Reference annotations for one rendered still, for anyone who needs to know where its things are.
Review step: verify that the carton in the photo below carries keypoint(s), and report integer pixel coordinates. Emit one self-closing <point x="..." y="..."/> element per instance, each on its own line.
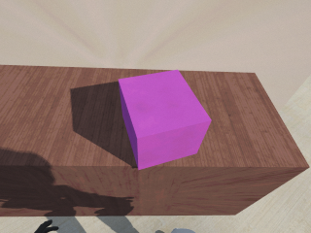
<point x="163" y="118"/>

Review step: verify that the pedestal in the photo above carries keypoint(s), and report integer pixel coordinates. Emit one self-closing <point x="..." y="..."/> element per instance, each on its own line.
<point x="65" y="150"/>

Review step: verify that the robot left hand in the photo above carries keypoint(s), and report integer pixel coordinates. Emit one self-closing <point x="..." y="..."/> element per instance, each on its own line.
<point x="43" y="228"/>

